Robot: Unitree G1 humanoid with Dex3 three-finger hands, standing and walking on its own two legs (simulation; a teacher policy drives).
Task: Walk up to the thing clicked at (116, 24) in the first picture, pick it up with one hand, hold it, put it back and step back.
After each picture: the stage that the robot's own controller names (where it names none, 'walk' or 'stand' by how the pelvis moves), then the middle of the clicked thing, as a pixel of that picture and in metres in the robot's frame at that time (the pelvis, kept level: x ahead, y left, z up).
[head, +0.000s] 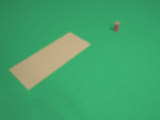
stand; (116, 26) +1.81 -0.47 -0.72
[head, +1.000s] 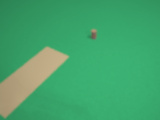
walk; (93, 34) +1.73 -0.02 -0.70
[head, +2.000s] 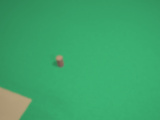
walk; (60, 61) +1.14 +0.29 -0.72
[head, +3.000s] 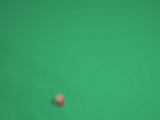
walk; (60, 101) +0.69 +0.23 -0.71
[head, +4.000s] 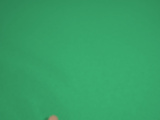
stand; out of the picture +0.44 +0.22 -0.68
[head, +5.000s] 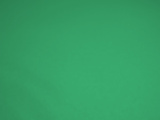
walk; out of the picture +0.41 +0.22 -0.72
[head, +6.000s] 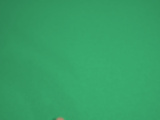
stand; out of the picture +0.38 +0.22 -0.70
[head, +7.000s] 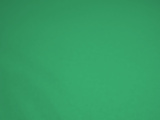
stand; out of the picture +0.36 +0.19 -0.72
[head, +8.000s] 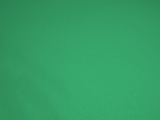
stand; out of the picture +0.38 +0.22 -0.73
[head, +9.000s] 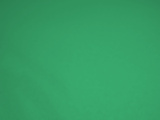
stand; out of the picture +0.37 +0.22 -0.73
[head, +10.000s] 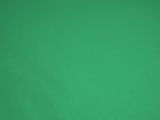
stand; out of the picture +0.37 +0.22 -0.73
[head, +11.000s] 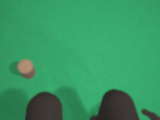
go down; (27, 69) +0.45 +0.22 -0.37
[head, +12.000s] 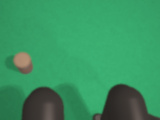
go down; (24, 63) +0.46 +0.23 -0.30
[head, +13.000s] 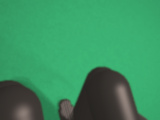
close in; out of the picture +0.45 +0.27 -0.23
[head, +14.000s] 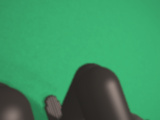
close; out of the picture +0.44 +0.29 -0.23
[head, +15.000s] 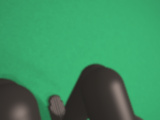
lift; out of the picture +0.42 +0.28 -0.23
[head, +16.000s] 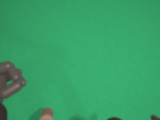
lift; (47, 116) +0.33 +0.19 -0.45
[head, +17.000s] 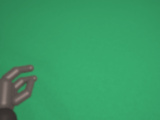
hold; out of the picture +0.26 +0.13 -0.69
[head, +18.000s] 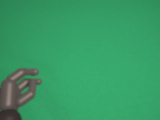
hold; out of the picture +0.26 +0.12 -0.70
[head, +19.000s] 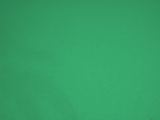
crouch; out of the picture +0.27 +0.11 -0.67
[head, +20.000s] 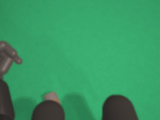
crouch; (53, 104) +0.32 +0.12 -0.42
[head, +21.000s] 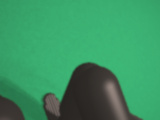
lower; out of the picture +0.32 +0.18 -0.26
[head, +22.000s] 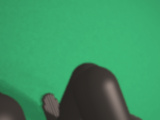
lower; out of the picture +0.31 +0.20 -0.25
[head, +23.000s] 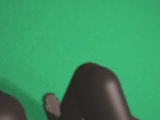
lower; out of the picture +0.29 +0.22 -0.26
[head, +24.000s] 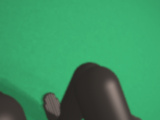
lower; out of the picture +0.27 +0.26 -0.26
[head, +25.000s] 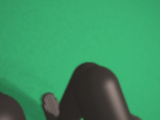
loosen; out of the picture +0.23 +0.31 -0.26
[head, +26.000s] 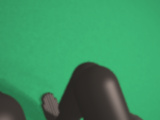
withdraw; out of the picture +0.19 +0.36 -0.26
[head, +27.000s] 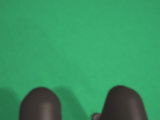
walk; out of the picture +0.20 +0.39 -0.33
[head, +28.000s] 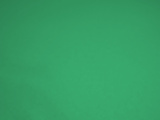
stand; out of the picture +0.13 +0.45 -0.68
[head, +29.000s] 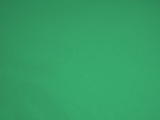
stand; out of the picture +0.12 +0.52 -0.69
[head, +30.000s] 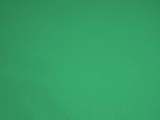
stand; out of the picture +0.09 +0.58 -0.69
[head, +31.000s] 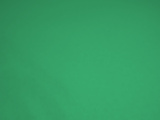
stand; out of the picture +0.09 +0.62 -0.75
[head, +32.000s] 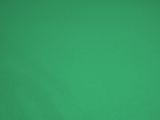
stand; out of the picture +0.02 +0.69 -0.75
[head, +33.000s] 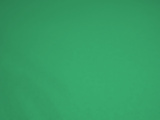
walk; out of the picture +0.01 +0.74 -0.75
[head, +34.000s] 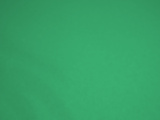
walk; out of the picture +0.15 +0.74 -0.73
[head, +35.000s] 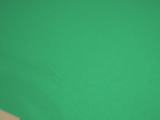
walk; out of the picture +0.40 +0.84 -0.73
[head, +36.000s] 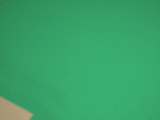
stand; out of the picture +0.59 +0.86 -0.74
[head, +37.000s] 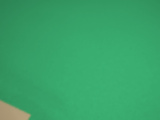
stand; out of the picture +0.58 +0.93 -0.75
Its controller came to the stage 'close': yes
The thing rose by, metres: 0.33
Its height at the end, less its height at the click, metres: -0.02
